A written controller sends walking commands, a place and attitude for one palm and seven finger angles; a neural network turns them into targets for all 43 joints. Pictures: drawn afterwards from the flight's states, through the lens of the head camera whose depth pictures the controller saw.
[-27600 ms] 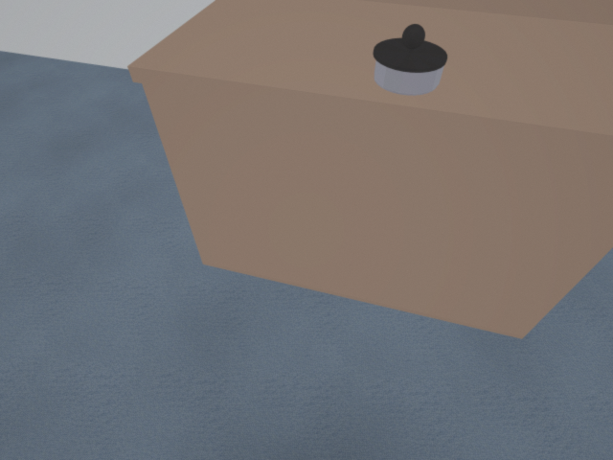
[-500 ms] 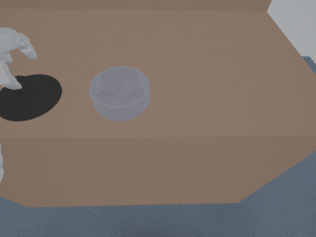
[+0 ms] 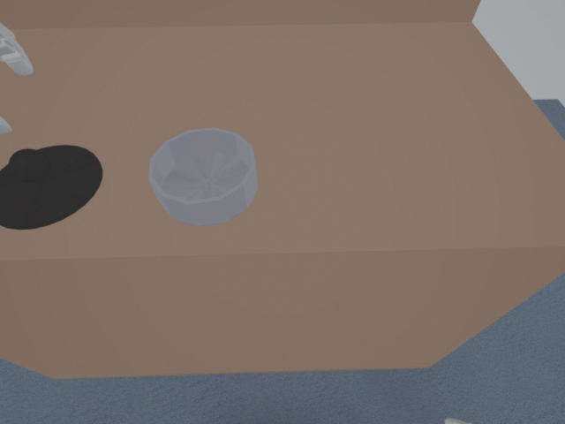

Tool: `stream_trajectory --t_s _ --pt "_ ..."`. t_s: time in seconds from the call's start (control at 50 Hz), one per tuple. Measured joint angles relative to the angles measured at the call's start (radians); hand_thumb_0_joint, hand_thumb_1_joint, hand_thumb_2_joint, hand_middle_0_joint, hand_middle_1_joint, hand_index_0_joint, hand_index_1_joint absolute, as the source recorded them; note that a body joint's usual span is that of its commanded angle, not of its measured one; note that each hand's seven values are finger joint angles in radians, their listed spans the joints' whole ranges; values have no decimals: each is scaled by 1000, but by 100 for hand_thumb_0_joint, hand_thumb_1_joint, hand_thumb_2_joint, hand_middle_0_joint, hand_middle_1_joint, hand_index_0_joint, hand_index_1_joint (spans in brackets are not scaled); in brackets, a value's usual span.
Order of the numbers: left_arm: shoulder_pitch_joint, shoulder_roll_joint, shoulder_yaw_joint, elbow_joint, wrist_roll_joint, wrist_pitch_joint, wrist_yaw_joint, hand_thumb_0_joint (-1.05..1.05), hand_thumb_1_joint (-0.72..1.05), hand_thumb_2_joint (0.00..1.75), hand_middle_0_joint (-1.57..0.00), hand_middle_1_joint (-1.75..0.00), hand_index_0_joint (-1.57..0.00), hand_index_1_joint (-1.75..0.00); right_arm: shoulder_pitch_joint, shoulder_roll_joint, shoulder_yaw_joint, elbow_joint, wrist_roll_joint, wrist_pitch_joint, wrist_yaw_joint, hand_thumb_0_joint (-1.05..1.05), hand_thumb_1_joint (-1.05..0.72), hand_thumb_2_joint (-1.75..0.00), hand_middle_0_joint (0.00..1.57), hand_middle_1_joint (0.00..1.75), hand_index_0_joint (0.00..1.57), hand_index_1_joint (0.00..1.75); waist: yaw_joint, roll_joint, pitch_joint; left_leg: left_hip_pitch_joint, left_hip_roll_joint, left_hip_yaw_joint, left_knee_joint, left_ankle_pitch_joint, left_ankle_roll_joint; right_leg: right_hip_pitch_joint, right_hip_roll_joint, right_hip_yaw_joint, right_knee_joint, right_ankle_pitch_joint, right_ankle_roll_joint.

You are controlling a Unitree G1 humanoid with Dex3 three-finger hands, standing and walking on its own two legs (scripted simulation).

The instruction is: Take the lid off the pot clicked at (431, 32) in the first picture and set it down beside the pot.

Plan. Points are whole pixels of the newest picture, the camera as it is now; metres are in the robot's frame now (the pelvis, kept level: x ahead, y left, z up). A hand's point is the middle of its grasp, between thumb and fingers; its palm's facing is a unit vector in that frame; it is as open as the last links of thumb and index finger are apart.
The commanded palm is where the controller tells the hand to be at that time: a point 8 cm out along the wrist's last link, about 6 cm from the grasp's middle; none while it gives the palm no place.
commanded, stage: raise the empty hand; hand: left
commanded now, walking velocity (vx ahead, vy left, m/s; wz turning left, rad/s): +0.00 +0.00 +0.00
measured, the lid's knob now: (30, 166) +0.45 +0.35 +0.12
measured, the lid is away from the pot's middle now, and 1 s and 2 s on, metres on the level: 0.24 0.24 0.24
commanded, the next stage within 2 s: draw the hand back to the body in 0.44 s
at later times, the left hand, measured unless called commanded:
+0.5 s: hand out of the picture +0.45 +0.33 +0.29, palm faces -0.17 -0.06 -0.98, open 11.0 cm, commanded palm +0.44 +0.33 +0.35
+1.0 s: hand out of the picture +0.39 +0.32 +0.27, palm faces -0.11 -0.04 -0.99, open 11.0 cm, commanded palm +0.36 +0.32 +0.34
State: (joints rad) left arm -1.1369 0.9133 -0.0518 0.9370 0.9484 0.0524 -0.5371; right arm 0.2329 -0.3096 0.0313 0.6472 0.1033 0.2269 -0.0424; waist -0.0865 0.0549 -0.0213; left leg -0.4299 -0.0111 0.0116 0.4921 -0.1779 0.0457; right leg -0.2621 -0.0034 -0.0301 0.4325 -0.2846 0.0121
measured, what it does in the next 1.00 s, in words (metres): stands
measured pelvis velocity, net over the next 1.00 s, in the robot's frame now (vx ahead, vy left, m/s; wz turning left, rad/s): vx -0.01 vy -0.01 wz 0.02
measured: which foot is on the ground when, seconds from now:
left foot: down 0.00-1.00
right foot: down 0.00-1.00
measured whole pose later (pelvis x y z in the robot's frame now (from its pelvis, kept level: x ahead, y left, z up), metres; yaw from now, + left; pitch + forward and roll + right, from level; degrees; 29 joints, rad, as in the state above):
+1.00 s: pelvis -0.01 -0.01 +0.00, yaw +1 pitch +3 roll -1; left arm -0.90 0.90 0.01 0.54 0.87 0.16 -0.59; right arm 0.15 -0.32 0.04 0.59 0.11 0.22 -0.03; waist -0.02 0.08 -0.01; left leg -0.36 -0.02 0.00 0.47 -0.16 0.04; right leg -0.21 -0.01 -0.04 0.44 -0.29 0.01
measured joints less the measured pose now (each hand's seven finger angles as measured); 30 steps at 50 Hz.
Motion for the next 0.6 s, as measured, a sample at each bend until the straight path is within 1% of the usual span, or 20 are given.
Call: stream_trajectory --t_s 0.08,0.14,0.26,0.34,0.4,0.5,0.6 --pt "-9 11 12 1 2 7 -6 0 -15 95 -54 -53 -54 -53 -5 -3 4 0 0 1 0 0 -90 -90 20 30 20 30 3 2 1 7 1 -2 -3 0 -3 7 2 -1 -3 0 -2" --pt "-29 21 -6 18 4 23 -15 0 -15 95 -54 -53 -54 -53 -9 -4 5 1 2 1 -1 0 -90 -90 20 30 20 30 6 2 5 12 2 -4 -5 0 -4 13 3 -4 -7 0 -4" --pt "-71 30 -24 34 13 34 -24 0 -15 95 -54 -53 -54 -53 -10 -6 10 7 2 -7 -2 0 -90 -90 20 30 20 30 10 0 8 20 1 -9 -13 4 -6 24 3 -8 -16 2 -6" --pt "-105 28 -55 37 20 45 -34 0 -15 95 -54 -53 -54 -53 -6 -6 12 13 3 -17 -2 0 -90 -90 20 30 20 30 13 -2 13 26 -2 -12 -23 8 -6 30 1 -12 -25 5 -6" --pt "-123 25 -48 38 29 41 -30 0 -15 95 -54 -53 -54 -53 -1 -5 14 17 0 -24 -3 0 -90 -90 20 30 20 30 13 -2 11 29 -4 -11 -30 10 -6 32 -1 -11 -30 6 -6" --pt "-126 26 -50 32 33 53 -33 0 -15 95 -54 -53 -54 -53 5 -4 10 10 0 -19 7 0 -90 -90 20 30 20 30 8 2 7 32 -6 -4 -37 11 -5 29 -4 -4 -29 5 -4" --pt "-75 30 0 -21 29 50 -33 0 -15 95 -54 -53 -54 -53 9 -4 9 -2 -2 -11 14 0 -90 -90 20 30 20 30 6 8 4 36 -4 7 -41 9 -3 26 -5 8 -27 4 -2"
